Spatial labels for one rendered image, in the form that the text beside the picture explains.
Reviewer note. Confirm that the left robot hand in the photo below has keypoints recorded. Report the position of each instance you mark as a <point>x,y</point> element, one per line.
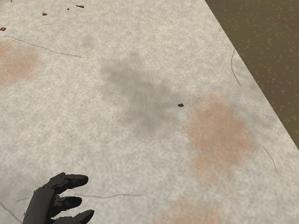
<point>46,202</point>

